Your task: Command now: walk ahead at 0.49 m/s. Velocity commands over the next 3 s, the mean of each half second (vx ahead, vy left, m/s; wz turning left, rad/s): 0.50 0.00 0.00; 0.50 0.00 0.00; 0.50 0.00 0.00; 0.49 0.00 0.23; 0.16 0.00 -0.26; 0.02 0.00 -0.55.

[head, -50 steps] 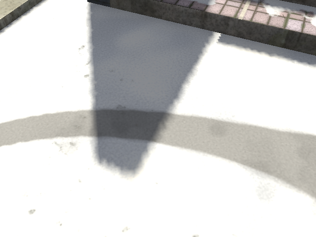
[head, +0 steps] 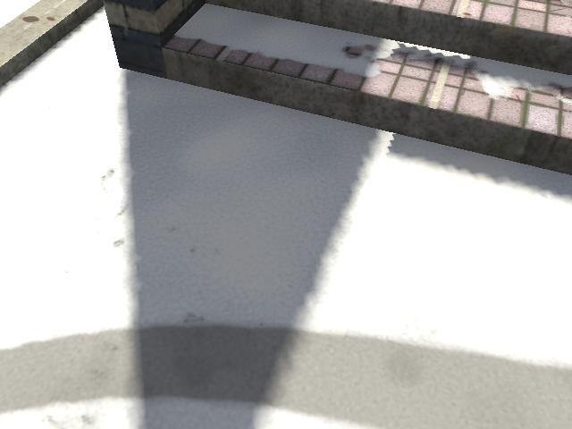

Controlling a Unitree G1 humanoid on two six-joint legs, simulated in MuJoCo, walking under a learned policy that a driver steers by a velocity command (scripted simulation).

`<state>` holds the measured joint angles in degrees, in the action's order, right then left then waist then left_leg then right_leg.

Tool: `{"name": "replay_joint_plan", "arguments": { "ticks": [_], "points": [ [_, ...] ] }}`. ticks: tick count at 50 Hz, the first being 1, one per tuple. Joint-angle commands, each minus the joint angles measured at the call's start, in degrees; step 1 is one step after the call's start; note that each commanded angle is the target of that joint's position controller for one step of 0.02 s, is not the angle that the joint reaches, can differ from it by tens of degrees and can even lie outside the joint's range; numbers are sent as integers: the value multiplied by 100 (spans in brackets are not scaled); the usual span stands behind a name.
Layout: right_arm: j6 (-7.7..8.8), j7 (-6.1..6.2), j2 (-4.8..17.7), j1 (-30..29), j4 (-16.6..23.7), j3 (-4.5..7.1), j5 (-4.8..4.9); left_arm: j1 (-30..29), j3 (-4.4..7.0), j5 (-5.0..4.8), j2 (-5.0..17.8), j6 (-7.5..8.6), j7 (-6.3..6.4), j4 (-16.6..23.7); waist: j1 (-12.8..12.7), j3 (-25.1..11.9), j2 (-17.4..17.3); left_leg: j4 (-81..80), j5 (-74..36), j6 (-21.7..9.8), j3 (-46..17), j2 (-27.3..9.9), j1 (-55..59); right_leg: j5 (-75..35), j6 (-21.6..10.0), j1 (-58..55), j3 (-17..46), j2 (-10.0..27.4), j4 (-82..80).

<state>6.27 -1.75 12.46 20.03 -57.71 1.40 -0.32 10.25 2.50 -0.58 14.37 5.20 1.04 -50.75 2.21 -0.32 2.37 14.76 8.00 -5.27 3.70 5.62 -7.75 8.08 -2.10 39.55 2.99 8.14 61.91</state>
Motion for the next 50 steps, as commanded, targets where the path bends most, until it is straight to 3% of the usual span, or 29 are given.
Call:
{"name": "replay_joint_plan", "arguments": {
  "ticks": [1,4,7,10,12,13,14,15,16,17,18,19,20,22,24,26,32,38,40,41,42,43,44,45,46,47,48,49,50],
  "points": [
    [57,126,801,-149,329,132,23,-31,55,42,218,17,2,288,-193,363,-400,-949,-766,-873,-1134,-1627,-391,-908,121,206,7,137,-954],
    [14,174,904,187,255,148,89,-701,14,8,139,61,-59,463,50,389,-441,-911,-797,-698,-907,-1538,-81,-1475,144,-23,-195,-96,-2119],
    [-45,181,949,513,126,166,130,-1210,-18,-48,146,82,-155,629,241,507,-487,-743,-684,-674,-905,-1690,433,-1374,141,-19,-268,-225,-2699],
    [-139,209,985,639,42,200,134,-1478,-20,-71,223,144,-281,814,225,570,-541,-394,-878,-608,-997,-1970,1023,-839,-31,15,-250,-306,-3080],
    [-194,223,1080,493,69,238,134,-1157,41,-70,387,190,-326,791,-30,366,-672,32,-1721,-494,-983,-2032,1164,-418,-203,-619,-370,-481,-3279],
    [-222,222,1102,344,110,238,120,-629,133,-62,550,204,-319,654,-350,45,-720,643,-2722,-391,-827,-1883,1100,-342,-327,-1411,-538,-683,-3378],
    [-242,216,965,261,170,183,69,427,291,-63,847,207,-284,329,-810,-591,-641,1834,-3190,-232,-576,-1547,687,-439,-522,-2811,-538,-738,-3359],
    [-217,214,744,313,349,73,-47,1576,421,10,1378,185,-223,115,-1122,-1555,132,3834,-1545,-13,-252,-1122,-595,-507,-941,-4664,885,477,-3299],
    [-71,136,-48,1069,305,-132,53,1790,452,65,1599,161,-281,-2,-683,-2220,1710,5557,2227,275,-516,-110,-2809,611,-1788,-6375,3611,1544,-4120],
    [65,122,669,693,264,20,196,1595,294,34,984,175,-285,60,-835,-1851,989,6215,2316,146,-1194,-440,-3426,979,-1540,-6095,3721,1375,-4435],
    [139,114,979,104,457,109,293,1036,213,11,745,182,-267,173,-733,-1056,641,6198,1749,56,-1054,-729,-3663,500,-1272,-5279,2778,1203,-4506],
    [142,160,948,-179,516,119,256,524,158,25,633,178,-279,279,-524,-684,72,5948,1200,88,-890,-1033,-3371,-238,-1160,-4422,2083,989,-4658],
    [100,191,875,-302,538,157,165,287,124,55,502,180,-305,306,-373,-395,-68,5622,898,132,-841,-1197,-3148,-656,-1116,-3805,1614,775,-4843],
    [-53,194,626,-79,502,166,141,285,79,99,337,198,-339,198,-126,-286,110,5246,613,177,-825,-1360,-2660,-922,-1075,-3275,1082,499,-5157],
    [-151,211,535,-129,534,177,126,475,111,80,466,220,-310,60,-57,-106,93,4950,441,258,-741,-1397,-2773,-1323,-1141,-3088,748,431,-5323],
    [-184,225,562,-563,694,202,80,671,151,86,613,199,-242,-37,-126,66,23,4441,-26,355,-716,-1436,-3199,-1501,-1150,-3155,581,438,-5436],
    [-125,158,428,-1795,1056,174,84,1168,149,23,702,102,-105,-249,-464,326,74,2516,-1417,409,-488,-1230,-3261,-1221,-912,-3421,108,245,-5590],
    [-38,-23,456,-2613,1397,133,154,1595,198,-27,770,-27,-53,-544,-637,597,113,1667,-982,230,-429,-1066,-3426,-1311,-869,-4417,136,635,-5214],
    [3,-80,553,-2491,1417,163,159,1494,235,-40,842,-75,-26,-554,-483,482,184,1503,-579,92,-347,-956,-3038,-1852,-781,-4594,126,725,-4915],
    [18,-83,667,-2207,1356,217,155,1376,253,-36,901,-95,-21,-529,-305,288,274,1460,-411,8,-220,-799,-2500,-2642,-719,-4583,75,692,-4611],
    [23,-65,826,-1617,1187,314,143,1236,253,-29,915,-124,-20,-499,33,-73,317,1380,-397,-109,-36,-583,-1613,-3576,-619,-4466,-76,531,-3951],
    [15,-22,1112,-584,863,464,135,1158,200,7,789,-142,-24,-445,473,-683,208,1433,-550,-294,-102,-600,-153,-3673,-450,-3909,-285,212,-2766],
    [-12,46,1596,481,663,581,62,1253,102,126,593,-123,-23,-293,715,-1578,-671,1480,-571,-685,-1605,-1833,1656,-1620,-243,-2555,-566,-248,-775],
    [-22,-8,1745,604,582,579,22,1998,-102,41,-200,22,-108,-351,242,-2226,-2109,609,508,-1557,-4341,-2884,3210,2395,23,-445,-91,-1254,910],
    [-7,-14,1205,383,626,441,88,1564,39,-106,469,154,-130,-379,412,-1794,-1402,296,1010,-1290,-4331,-2677,2869,2436,-99,166,522,-918,1521],
    [7,6,971,-138,734,370,108,1009,115,-207,739,227,-138,-194,312,-1009,-1090,197,696,-1023,-3418,-2510,2043,1877,-187,421,353,-628,1485],
    [15,-3,857,-623,835,320,82,732,124,-177,720,231,-89,-139,98,-611,-516,37,64,-889,-2760,-2312,1145,1300,-169,135,194,-309,1202],
    [25,-26,700,-863,858,278,33,606,172,-82,672,186,-48,-123,-62,-315,-407,-139,-371,-821,-2285,-2094,474,998,-140,-119,142,-144,879],
    [40,-39,591,-912,819,239,-24,753,184,-56,557,107,-44,-136,-243,-288,-567,-309,-534,-773,-1988,-1954,110,791,-136,-470,182,-4,684]
  ]
}}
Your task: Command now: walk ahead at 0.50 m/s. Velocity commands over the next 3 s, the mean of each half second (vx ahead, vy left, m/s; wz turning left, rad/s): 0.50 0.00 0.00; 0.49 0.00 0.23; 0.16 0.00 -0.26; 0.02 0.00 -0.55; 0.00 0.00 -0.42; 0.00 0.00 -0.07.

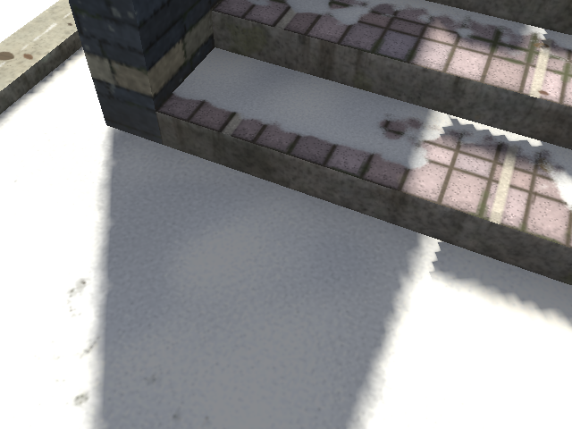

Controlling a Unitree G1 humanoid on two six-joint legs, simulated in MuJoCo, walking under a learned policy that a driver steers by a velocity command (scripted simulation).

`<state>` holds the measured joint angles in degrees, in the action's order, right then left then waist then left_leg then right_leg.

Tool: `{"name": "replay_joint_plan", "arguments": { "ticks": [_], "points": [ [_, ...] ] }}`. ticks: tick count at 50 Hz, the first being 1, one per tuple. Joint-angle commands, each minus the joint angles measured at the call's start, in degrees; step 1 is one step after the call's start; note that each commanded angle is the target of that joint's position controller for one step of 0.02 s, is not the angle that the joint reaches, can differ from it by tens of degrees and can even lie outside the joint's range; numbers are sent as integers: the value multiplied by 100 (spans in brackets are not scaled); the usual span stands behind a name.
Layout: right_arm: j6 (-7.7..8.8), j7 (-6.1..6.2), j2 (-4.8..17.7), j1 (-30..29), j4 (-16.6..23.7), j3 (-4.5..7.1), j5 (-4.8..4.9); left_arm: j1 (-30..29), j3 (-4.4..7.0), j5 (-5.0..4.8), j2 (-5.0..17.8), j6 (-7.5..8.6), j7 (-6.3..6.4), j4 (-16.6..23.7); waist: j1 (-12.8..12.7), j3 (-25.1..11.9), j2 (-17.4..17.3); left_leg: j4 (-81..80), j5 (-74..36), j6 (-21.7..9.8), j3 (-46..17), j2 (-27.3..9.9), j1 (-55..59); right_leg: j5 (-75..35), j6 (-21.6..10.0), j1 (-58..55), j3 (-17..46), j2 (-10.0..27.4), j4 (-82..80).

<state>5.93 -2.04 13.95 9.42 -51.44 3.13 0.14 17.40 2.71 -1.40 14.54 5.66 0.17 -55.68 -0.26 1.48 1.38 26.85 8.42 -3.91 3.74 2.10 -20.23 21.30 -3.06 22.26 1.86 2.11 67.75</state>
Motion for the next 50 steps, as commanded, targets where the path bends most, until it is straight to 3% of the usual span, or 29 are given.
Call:
{"name": "replay_joint_plan", "arguments": {
  "ticks": [1,3,5,11,16,19,20,21,22,23,24,25,26,27,28,29,31,35,36,37,38,40,45,47,48,49,50],
  "points": [
    [83,-20,417,205,136,65,-70,149,157,29,401,-12,48,333,-63,-435,-533,-1664,-665,-931,-1816,-1520,1173,-612,-18,1100,269,633,-62],
    [104,22,568,391,17,97,-46,74,166,46,317,-106,69,369,-116,-252,-505,-1868,-936,-999,-1494,-1464,966,-818,65,1222,190,688,-394],
    [89,101,721,589,-66,132,-42,-375,190,95,361,-136,85,531,-36,-79,-409,-1984,-1144,-1012,-1338,-1472,1060,-1321,181,1669,165,724,-930],
    [-3,223,772,1126,-266,110,23,-1527,135,88,201,-74,-4,863,299,138,-444,-2062,-1154,-732,-802,-1241,1421,-2769,241,1755,-77,490,-2805],
    [-114,244,827,1593,-524,139,57,-2306,67,24,198,-10,-162,1157,534,384,-456,-1762,-1219,-740,-812,-1547,2295,-2450,148,1945,-178,315,-3573],
    [-188,285,921,1518,-572,194,81,-2243,91,4,338,52,-257,1237,340,289,-586,-1336,-1953,-622,-837,-1744,2658,-1862,-63,1562,-238,184,-3845],
    [-205,291,982,1392,-545,213,83,-1939,146,10,462,66,-260,1171,145,89,-677,-1021,-2775,-556,-783,-1714,2651,-1701,-156,1010,-358,25,-3895],
    [-231,293,995,1219,-503,213,85,-1305,246,30,636,72,-243,991,-222,-293,-704,-324,-3693,-451,-617,-1537,2520,-1742,-286,67,-532,-182,-4009],
    [-241,289,851,1147,-437,153,53,-263,394,52,940,68,-198,669,-653,-943,-578,874,-3669,-275,-397,-1214,1900,-1921,-494,-1465,-405,-97,-3920],
    [-184,262,449,1517,-311,20,-25,688,522,168,1451,53,-145,493,-706,-1880,339,3028,-1705,48,-105,-607,-64,-1694,-1144,-3744,1505,1314,-3847],
    [-42,208,-9,1880,-389,-130,-1,880,474,135,1423,30,-178,413,-550,-2484,1415,4374,2412,202,-672,188,-1566,-861,-1679,-4747,3798,2130,-4744],
    [68,175,642,1373,-332,40,166,631,340,89,966,36,-172,443,-630,-1920,942,4957,2369,82,-1129,-178,-2172,-390,-1393,-4335,3527,1901,-4966],
    [130,171,823,890,-165,83,249,57,275,70,792,36,-156,567,-495,-1133,669,4888,1802,4,-915,-491,-2372,-703,-1169,-3430,2678,1742,-5109],
    [131,207,789,635,-130,96,197,-382,225,112,655,36,-165,650,-320,-730,204,4593,1268,7,-792,-757,-2109,-1162,-1066,-2536,2083,1535,-5315],
    [77,234,719,614,-136,137,129,-614,174,171,495,50,-185,677,-120,-461,149,4285,956,21,-784,-934,-1787,-1501,-992,-1877,1632,1318,-5523],
    [-7,237,580,771,-167,138,112,-686,143,211,400,62,-205,649,49,-428,278,4098,766,30,-817,-1044,-1441,-1592,-959,-1506,1366,1183,-5704],
    [-137,258,362,919,-220,125,119,-599,160,184,462,91,-194,548,170,-302,318,3817,594,102,-752,-1098,-1329,-1815,-1012,-1193,943,1091,-5963],
    [-224,265,417,279,-16,167,91,-215,215,231,666,105,-54,341,45,-9,175,2944,-467,229,-893,-1096,-2107,-2291,-926,-1393,328,1107,-6177],
    [-323,64,163,184,69,35,-391,188,161,279,544,104,-74,151,97,221,-79,2641,-600,275,-509,-871,-1677,-2277,-796,-989,-137,909,-6277],
    [-369,-25,56,16,135,12,-374,176,150,283,503,117,-88,140,69,306,135,2276,-916,261,-400,-823,-1493,-2247,-678,-866,-409,766,-6284],
    [-388,-77,95,-174,207,-3,-289,158,145,280,491,128,-88,164,13,311,218,1961,-1177,237,-324,-771,-1368,-2163,-594,-918,-554,735,-6300],
    [-398,-131,174,-557,356,-23,-208,223,151,280,553,144,-60,163,-100,355,256,1475,-1434,172,-210,-723,-1314,-2092,-550,-1236,-651,877,-6371],
    [-344,-133,321,-998,681,-11,-257,553,193,326,651,58,91,-12,-203,424,268,684,-417,-140,8,-589,-1607,-3237,-496,-2820,-881,1312,-5773],
    [-338,-109,392,-694,665,43,-273,528,220,353,750,-11,122,-20,-60,166,411,541,265,-387,285,-244,-1092,-4977,-416,-3092,-1077,1342,-4884],
    [-288,-75,415,-137,504,83,-326,637,198,350,709,-66,117,-83,135,-105,383,285,397,-528,317,11,-390,-5834,-391,-3016,-1112,1283,-3968],
    [-196,-16,514,874,165,150,-409,682,137,312,606,-105,116,-87,534,-645,151,-131,-278,-699,134,13,960,-5518,-239,-2484,-1264,1084,-2758],
    [-132,76,1107,1765,9,289,-555,1002,-31,78,121,-76,59,164,651,-1673,-849,143,-1694,-1288,-1748,-1647,3348,-3209,35,-508,-1376,603,-779]
  ]
}}
Over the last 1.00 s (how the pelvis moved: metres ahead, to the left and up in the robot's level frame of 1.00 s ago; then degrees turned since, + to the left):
0.56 -0.01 -0.01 1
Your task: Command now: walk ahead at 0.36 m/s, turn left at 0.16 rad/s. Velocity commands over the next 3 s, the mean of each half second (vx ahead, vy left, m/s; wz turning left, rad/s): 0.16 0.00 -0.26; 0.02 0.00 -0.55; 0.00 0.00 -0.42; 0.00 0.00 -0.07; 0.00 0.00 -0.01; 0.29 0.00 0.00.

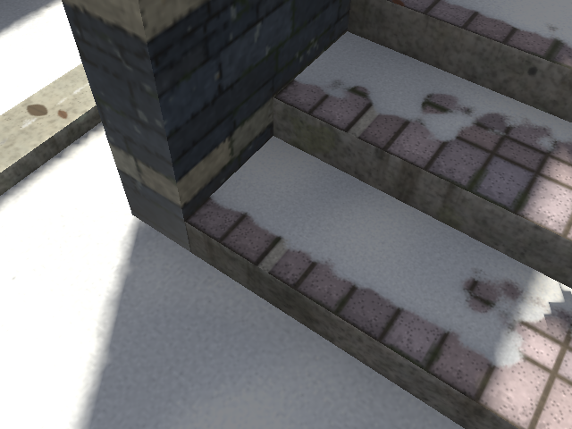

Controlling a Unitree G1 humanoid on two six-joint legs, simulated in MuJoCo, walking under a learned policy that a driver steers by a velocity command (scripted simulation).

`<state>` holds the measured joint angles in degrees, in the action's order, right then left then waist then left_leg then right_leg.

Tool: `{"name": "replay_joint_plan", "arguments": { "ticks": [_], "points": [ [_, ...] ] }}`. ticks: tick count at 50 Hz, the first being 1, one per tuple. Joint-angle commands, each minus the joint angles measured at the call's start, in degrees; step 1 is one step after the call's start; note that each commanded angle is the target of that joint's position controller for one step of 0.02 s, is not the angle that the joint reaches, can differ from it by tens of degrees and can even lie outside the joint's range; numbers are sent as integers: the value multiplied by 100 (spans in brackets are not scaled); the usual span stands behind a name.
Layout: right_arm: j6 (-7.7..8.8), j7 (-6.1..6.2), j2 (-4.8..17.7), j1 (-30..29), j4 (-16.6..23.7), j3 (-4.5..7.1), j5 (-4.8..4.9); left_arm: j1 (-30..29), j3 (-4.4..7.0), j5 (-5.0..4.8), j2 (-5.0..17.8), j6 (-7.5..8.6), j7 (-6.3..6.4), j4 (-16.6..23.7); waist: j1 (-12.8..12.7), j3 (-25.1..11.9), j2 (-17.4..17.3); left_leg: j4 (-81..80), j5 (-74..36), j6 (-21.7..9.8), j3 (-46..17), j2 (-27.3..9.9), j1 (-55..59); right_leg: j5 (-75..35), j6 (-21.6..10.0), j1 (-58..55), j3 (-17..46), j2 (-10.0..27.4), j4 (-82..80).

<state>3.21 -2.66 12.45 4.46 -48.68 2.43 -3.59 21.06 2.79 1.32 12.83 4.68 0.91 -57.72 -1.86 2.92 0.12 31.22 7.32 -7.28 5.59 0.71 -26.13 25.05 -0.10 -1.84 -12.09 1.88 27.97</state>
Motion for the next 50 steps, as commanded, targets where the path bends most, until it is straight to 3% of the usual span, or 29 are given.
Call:
{"name": "replay_joint_plan", "arguments": {
  "ticks": [1,2,3,4,5,7,10,14,18,19,22,24,25,26,27,28,29,30,31,32,34,36,41,46,48,49,50],
  "points": [
    [75,208,1442,2381,-345,438,115,795,-11,-275,367,30,-26,298,744,-2493,-1345,-824,-3725,-1626,-3853,-2750,4695,892,-68,3141,457,-454,4917],
    [65,228,1414,2041,-256,408,266,149,101,-198,725,-18,10,368,714,-2025,-290,-674,-4770,-1387,-2750,-2394,4147,529,-146,3324,1361,-165,5049],
    [99,245,1044,1571,-228,297,256,-130,38,-233,472,3,-6,412,576,-1398,-258,-795,-4877,-1144,-2026,-2254,3452,255,-193,3399,1536,-11,4727],
    [109,261,667,1283,-227,183,250,-155,37,-200,410,-35,-3,327,398,-799,-118,-1094,-4440,-746,-1509,-1989,2747,60,-224,3264,1521,175,4190],
    [115,292,479,1058,-241,109,290,-107,72,-77,448,-141,-6,279,216,-501,-245,-1334,-3992,-471,-1165,-1769,2238,-136,-206,3024,1495,255,3819],
    [143,327,464,932,-230,61,256,245,75,35,306,-335,-39,91,15,-516,-355,-1515,-4170,-347,-673,-1593,1711,-482,-146,2440,1331,111,3698],
    [162,376,697,849,-223,95,275,176,103,24,220,-442,-87,136,-110,-489,-485,-1556,-4196,-366,-133,-1481,1689,-914,-70,2656,1152,51,3366],
    [65,468,688,857,-278,87,285,-496,65,40,183,-500,-140,430,52,-321,-676,-1509,-3493,-318,320,-1385,1776,-1454,-34,2722,916,138,2137],
    [20,499,836,987,-371,162,262,-873,41,88,216,-528,-133,647,193,-388,-587,-1236,-3179,-433,286,-1707,2090,-1282,-190,2582,771,91,1533],
    [-9,540,883,986,-395,184,301,-948,46,154,238,-537,-118,708,208,-306,-559,-1201,-3018,-447,186,-1843,2157,-1051,-210,2662,753,90,1413],
    [-136,583,1011,979,-413,256,270,-977,82,105,317,-524,-118,822,227,-213,-573,-781,-2655,-377,73,-2040,2324,-502,-352,2605,732,42,1033],
    [-238,591,1064,1033,-444,299,263,-672,119,44,333,-429,-124,814,43,-303,-351,-50,-2157,-22,262,-1894,2205,-1232,-479,2034,770,-25,110],
    [-265,564,983,1250,-419,294,234,-406,231,69,727,-346,-76,760,-13,-576,409,954,-1405,333,526,-1479,1810,-2462,-672,1347,1472,287,-421],
    [-253,628,984,566,100,298,378,-908,597,-212,1905,-440,51,1160,79,-638,1799,2517,607,1031,837,-229,-214,-4152,-1759,450,3669,1507,-592],
    [-251,635,1025,-35,268,263,343,-532,514,-138,1604,-416,67,1161,-407,-1344,1381,3867,3349,1122,-299,185,-681,-4659,-2390,94,4468,2092,-977],
    [-280,599,1026,57,269,305,430,-632,437,-113,1374,-329,50,1168,-240,-1277,802,4267,3215,1070,-812,-4,-876,-4690,-2251,280,3954,1979,-938],
    [-300,612,909,152,165,302,489,-988,432,-171,1292,-272,51,1254,-40,-949,463,4188,2711,1044,-902,-141,-978,-4358,-1888,608,3340,1585,-879],
    [-308,663,958,199,101,339,422,-1291,427,-240,1219,-278,56,1319,89,-701,216,3854,2253,1048,-928,-229,-1105,-3938,-1578,868,3032,1308,-871],
    [-313,709,1040,206,70,398,377,-1420,358,-282,988,-309,87,1341,193,-674,206,3583,1963,1035,-917,-307,-967,-3507,-1362,1056,2813,1085,-900],
    [-317,719,961,274,58,389,339,-1460,348,-244,982,-357,99,1380,228,-712,325,3550,1732,1083,-846,-199,-787,-3423,-1335,1259,2737,941,-935],
    [-331,714,779,377,64,365,355,-1398,360,-195,1054,-401,119,1414,245,-855,499,3138,1458,1158,-882,-115,-740,-3250,-1374,1208,2720,816,-956],
    [-329,725,744,240,120,344,381,-1363,380,-193,1169,-419,131,1444,183,-867,594,2543,1341,1221,-925,-73,-775,-2819,-1371,1139,2880,783,-989],
    [-275,679,880,-57,246,337,382,-1552,409,-157,1375,-474,154,1601,79,-833,849,1503,1154,1274,-1070,10,-379,-1377,-1252,1409,3357,695,-1091],
    [-104,532,994,19,253,331,438,-1673,407,-145,1405,-537,154,1782,99,-922,962,586,1273,1115,-1120,163,243,-1736,-1181,1319,3921,684,-928],
    [-43,443,1004,336,155,332,449,-1790,392,-186,1386,-594,178,1880,305,-976,939,-289,902,967,-1029,198,805,-2157,-1049,1337,3978,549,-707],
    [-31,404,1065,626,60,360,445,-1819,375,-233,1344,-632,195,1927,465,-978,862,-977,383,851,-975,103,1364,-2113,-865,1579,3866,360,-538],
    [-49,408,1363,828,6,435,354,-1702,313,-247,1134,-649,209,1970,444,-1062,406,-1268,114,597,-1461,-635,2158,-1355,-579,2274,3538,47,43]
  ]
}}
Over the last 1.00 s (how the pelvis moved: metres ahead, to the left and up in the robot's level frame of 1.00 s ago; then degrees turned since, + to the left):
0.54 -0.02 -0.01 10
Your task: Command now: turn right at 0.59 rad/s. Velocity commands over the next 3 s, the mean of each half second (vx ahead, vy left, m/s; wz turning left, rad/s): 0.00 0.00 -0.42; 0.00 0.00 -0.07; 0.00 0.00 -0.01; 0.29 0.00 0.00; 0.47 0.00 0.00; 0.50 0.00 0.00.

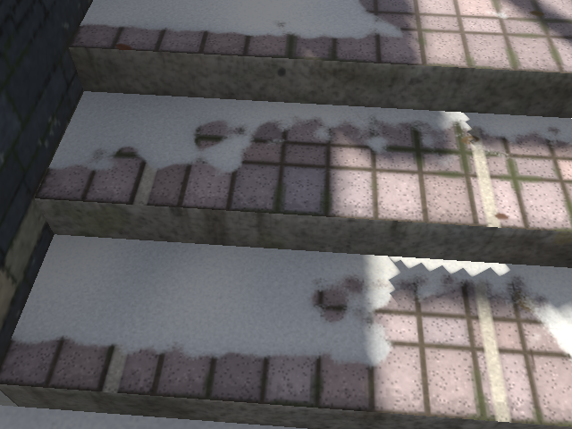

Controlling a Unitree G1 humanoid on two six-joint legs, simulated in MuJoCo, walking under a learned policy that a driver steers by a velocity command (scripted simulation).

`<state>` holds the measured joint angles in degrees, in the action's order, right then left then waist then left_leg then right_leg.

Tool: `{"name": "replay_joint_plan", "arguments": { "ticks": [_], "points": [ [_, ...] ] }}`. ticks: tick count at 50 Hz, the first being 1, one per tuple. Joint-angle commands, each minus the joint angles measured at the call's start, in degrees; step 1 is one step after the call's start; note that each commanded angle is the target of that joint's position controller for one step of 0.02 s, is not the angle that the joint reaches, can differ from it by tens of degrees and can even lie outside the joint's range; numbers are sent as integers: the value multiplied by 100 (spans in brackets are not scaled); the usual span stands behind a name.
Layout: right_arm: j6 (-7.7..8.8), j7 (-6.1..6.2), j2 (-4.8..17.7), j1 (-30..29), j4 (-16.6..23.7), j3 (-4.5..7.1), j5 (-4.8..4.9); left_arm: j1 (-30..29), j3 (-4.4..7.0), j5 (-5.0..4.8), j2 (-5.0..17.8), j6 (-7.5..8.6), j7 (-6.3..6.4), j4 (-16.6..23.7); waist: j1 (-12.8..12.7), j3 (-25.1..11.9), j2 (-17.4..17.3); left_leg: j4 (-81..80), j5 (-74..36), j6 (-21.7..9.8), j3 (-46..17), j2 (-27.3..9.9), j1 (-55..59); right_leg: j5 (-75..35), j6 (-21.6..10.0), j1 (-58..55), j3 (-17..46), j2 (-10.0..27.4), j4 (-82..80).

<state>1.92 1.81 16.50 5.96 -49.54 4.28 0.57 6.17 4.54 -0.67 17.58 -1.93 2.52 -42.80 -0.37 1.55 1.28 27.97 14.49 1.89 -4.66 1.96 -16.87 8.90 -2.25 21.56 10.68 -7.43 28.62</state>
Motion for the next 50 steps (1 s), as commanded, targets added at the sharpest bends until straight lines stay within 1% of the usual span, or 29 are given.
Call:
{"name": "replay_joint_plan", "arguments": {
  "ticks": [1,2,3,5,7,9,11,13,15,17,19,20,21,22,23,24,26,28,31,33,35,36,37,38,39,40,41,44,50],
  "points": [
    [-3,18,1458,427,179,340,-191,76,81,-62,328,46,3,577,-130,-816,-1357,-1050,-1567,-1059,-1802,-2036,1676,2027,-24,1145,51,-15,1286],
    [2,6,1211,274,327,280,-379,-60,236,-8,866,137,-40,632,18,-726,-1659,-1247,-2140,-1808,-2562,-2675,1198,2688,231,1591,-157,48,2613],
    [19,51,942,-84,503,202,-349,89,359,-23,1180,151,-79,503,-140,-705,-1154,-1146,-2212,-1726,-2019,-2503,1065,2289,300,1478,-47,295,3394],
    [1,106,645,-385,623,120,-143,388,352,-2,946,34,-68,252,-204,-535,-801,-969,-1899,-1209,-980,-1799,1055,1615,503,1583,-261,390,4026],
    [-58,159,649,-239,600,74,-102,307,268,-32,665,-28,-107,335,-82,-327,-845,-1041,-1927,-1219,-467,-1587,956,1301,667,1681,-510,478,4176],
    [-115,211,740,58,549,84,-142,-80,194,-83,524,-10,-121,559,158,-256,-1018,-1114,-1993,-1326,-246,-1586,1278,1109,785,1865,-751,639,3624],
    [-143,217,885,317,486,119,-143,-233,127,-41,418,24,-128,688,309,-430,-1064,-1051,-2286,-1442,-231,-1710,1543,1224,843,1621,-798,749,3002],
    [-157,172,1044,255,501,164,-98,-212,51,-8,319,52,-166,732,314,-543,-1102,-992,-2411,-1453,-58,-1758,1414,1364,780,1039,-957,832,2305],
    [-159,100,1161,196,505,198,-51,-162,38,-10,377,57,-196,726,311,-560,-1202,-966,-2433,-1442,24,-1795,1173,1372,673,446,-1185,791,1699],
    [-151,44,1182,197,466,197,15,-60,58,-5,452,40,-221,682,265,-537,-1258,-823,-2327,-1389,-16,-1835,1129,1149,528,31,-1285,711,971],
    [-149,16,1057,103,422,139,109,329,80,21,437,33,-248,492,3,-530,-1153,-420,-2168,-1111,115,-1701,850,106,229,-868,-1415,588,-481],
    [-108,-14,845,398,282,60,86,450,115,30,567,17,-221,449,-21,-589,-880,-119,-1803,-770,293,-1532,434,-539,62,-1609,-1164,720,-1000],
    [-54,-83,451,547,335,-80,-167,663,175,66,909,-3,-142,464,94,-1024,239,918,-201,-230,743,-1110,-391,-2341,-204,-2689,95,1783,-866],
    [-9,-91,218,385,540,-164,-250,456,138,213,1061,22,-129,534,168,-1054,1393,1572,2015,132,813,-625,-1221,-3261,-1236,-2468,1142,2879,-753],
    [-45,-32,707,13,547,-31,-149,478,65,289,720,129,-181,526,-158,-1050,827,2317,2262,250,407,-721,-1138,-2683,-1616,-2010,1109,2828,-890],
    [-87,-18,827,35,493,27,-41,266,24,285,623,217,-198,457,-33,-830,780,2604,2035,243,303,-751,-1142,-2252,-1418,-1756,707,2516,-956],
    [-196,75,847,240,285,81,-72,-146,35,167,658,301,-179,440,94,-545,769,2710,1513,288,253,-756,-1125,-1713,-1051,-1403,318,2163,-1031],
    [-225,101,734,429,185,73,-89,-271,-17,171,546,322,-141,354,223,-528,675,2737,1113,336,299,-666,-713,-1944,-1022,-1000,21,1988,-1046],
    [-197,97,495,319,160,-16,-68,-307,-61,160,409,322,-125,220,131,-545,673,1832,928,312,380,-634,-374,-1681,-1019,-1048,-128,1852,-985],
    [-177,77,489,209,171,-48,-54,-231,-68,158,435,306,-124,113,41,-548,675,1217,891,264,421,-583,-153,-1455,-1072,-1158,36,1914,-953],
    [-148,35,472,377,63,-68,-49,-312,-108,108,388,284,-125,36,179,-530,612,194,210,155,516,-501,332,-1075,-956,-1092,69,1837,-867],
    [-127,6,476,478,-5,-87,-101,-250,-133,63,342,283,-140,-37,271,-482,493,-558,-605,58,513,-484,744,-758,-756,-946,11,1717,-837],
    [-114,-2,682,516,-29,-69,-185,-52,-162,84,275,319,-164,-110,198,-528,259,-651,-1324,-58,198,-726,1180,-407,-476,-744,-50,1542,-780],
    [-121,7,1044,501,-19,-11,-164,127,-152,177,300,360,-209,-130,-60,-509,-268,-426,-1959,-243,-8,-1040,1294,49,-252,-597,-347,1196,-616],
    [-116,-31,1010,338,-119,3,-77,145,-143,192,253,359,-204,-170,-167,-456,-724,-388,-987,-465,32,-984,699,271,-66,-923,-683,896,-666],
    [-79,-72,716,211,-77,-66,-85,-153,-133,190,363,338,-179,-203,12,-301,-571,-548,-465,-432,66,-856,348,216,14,-1165,-715,870,-522],
    [-41,-76,608,174,-118,-106,-146,-261,-119,143,356,307,-147,-213,36,-286,-562,-625,-339,-333,111,-808,249,84,-5,-1237,-718,891,-454],
    [54,-70,576,240,-252,-147,-147,-169,-117,128,337,215,-108,-369,57,-234,-487,-575,-556,-184,237,-685,370,-239,-75,-1195,-654,945,-473],
    [16,-3,572,255,-412,-196,-124,-92,-118,107,321,239,-119,-715,111,-198,-208,-523,-594,-215,291,-610,518,-363,-12,-1128,-697,927,-506]
  ]
}}
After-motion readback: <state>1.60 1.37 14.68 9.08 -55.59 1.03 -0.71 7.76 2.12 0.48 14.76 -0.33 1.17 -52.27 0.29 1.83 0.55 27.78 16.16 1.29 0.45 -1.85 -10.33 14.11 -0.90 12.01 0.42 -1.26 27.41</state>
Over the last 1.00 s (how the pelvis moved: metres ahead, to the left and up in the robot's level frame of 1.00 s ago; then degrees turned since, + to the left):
0.16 0.00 0.01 -30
